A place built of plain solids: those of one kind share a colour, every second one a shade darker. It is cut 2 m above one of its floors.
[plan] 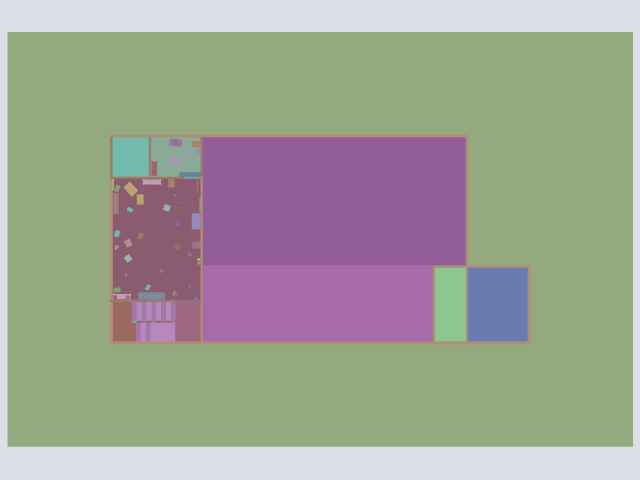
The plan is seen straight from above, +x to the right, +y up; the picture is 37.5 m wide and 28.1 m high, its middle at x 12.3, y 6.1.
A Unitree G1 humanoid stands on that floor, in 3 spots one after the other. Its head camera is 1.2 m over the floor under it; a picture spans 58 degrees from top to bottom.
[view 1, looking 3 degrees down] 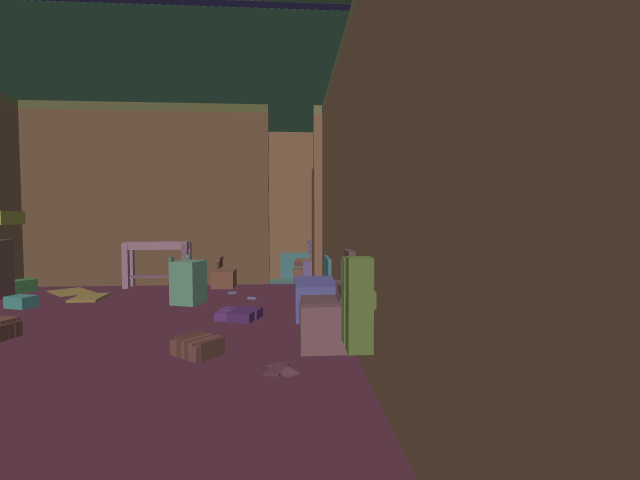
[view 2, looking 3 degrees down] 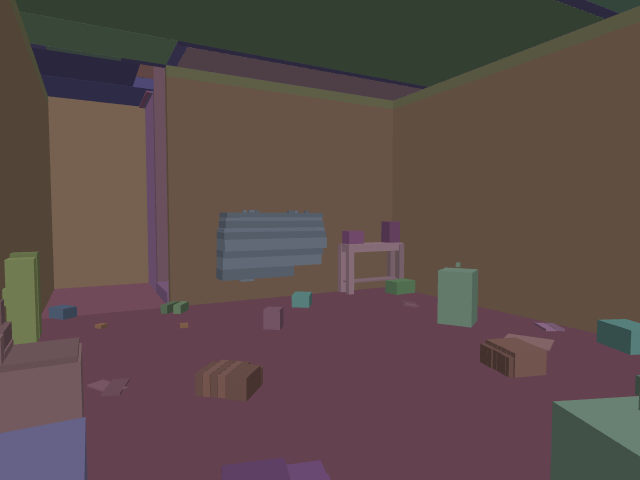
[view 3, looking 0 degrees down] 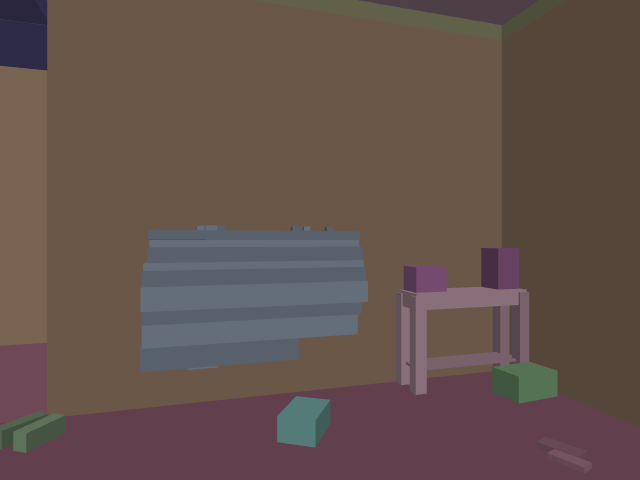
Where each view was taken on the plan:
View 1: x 4.73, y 1.92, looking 86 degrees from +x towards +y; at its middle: wall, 7.79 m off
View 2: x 4.76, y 8.61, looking -118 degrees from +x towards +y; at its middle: hook_row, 6.33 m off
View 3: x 2.92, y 5.92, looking -107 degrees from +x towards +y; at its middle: hook_row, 3.11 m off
